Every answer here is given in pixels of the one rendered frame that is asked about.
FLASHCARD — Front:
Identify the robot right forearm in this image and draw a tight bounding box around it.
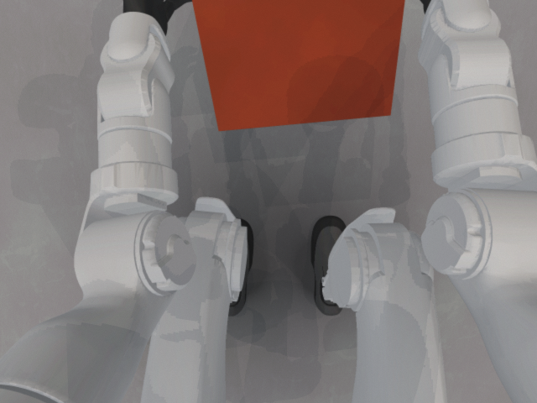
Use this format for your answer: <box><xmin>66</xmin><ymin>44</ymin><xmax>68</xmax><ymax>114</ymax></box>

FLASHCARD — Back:
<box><xmin>418</xmin><ymin>0</ymin><xmax>537</xmax><ymax>192</ymax></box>

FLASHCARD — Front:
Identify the robot left upper arm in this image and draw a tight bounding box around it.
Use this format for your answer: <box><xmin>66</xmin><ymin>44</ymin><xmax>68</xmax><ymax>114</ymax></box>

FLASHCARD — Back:
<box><xmin>0</xmin><ymin>210</ymin><xmax>197</xmax><ymax>403</ymax></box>

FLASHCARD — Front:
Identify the carton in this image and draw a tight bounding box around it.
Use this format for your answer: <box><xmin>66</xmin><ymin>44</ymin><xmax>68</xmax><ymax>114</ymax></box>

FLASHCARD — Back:
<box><xmin>192</xmin><ymin>0</ymin><xmax>405</xmax><ymax>131</ymax></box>

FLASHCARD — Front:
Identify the robot left hand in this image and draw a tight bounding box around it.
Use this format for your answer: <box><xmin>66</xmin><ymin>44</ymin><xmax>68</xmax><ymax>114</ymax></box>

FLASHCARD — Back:
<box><xmin>123</xmin><ymin>0</ymin><xmax>192</xmax><ymax>36</ymax></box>

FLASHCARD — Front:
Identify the robot left forearm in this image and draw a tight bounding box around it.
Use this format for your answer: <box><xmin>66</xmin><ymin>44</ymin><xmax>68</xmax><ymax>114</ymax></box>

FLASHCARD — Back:
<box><xmin>74</xmin><ymin>12</ymin><xmax>179</xmax><ymax>267</ymax></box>

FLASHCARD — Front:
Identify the left robot thigh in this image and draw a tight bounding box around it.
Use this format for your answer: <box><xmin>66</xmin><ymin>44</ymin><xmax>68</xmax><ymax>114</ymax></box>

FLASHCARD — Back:
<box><xmin>140</xmin><ymin>211</ymin><xmax>248</xmax><ymax>403</ymax></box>

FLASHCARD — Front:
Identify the robot right upper arm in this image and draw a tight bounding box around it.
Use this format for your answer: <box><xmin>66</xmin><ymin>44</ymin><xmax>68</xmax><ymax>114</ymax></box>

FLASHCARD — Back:
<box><xmin>421</xmin><ymin>187</ymin><xmax>537</xmax><ymax>403</ymax></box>

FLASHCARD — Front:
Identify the right robot foot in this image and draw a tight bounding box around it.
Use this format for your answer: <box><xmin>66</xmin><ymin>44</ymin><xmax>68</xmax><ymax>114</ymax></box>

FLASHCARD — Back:
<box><xmin>311</xmin><ymin>216</ymin><xmax>346</xmax><ymax>316</ymax></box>

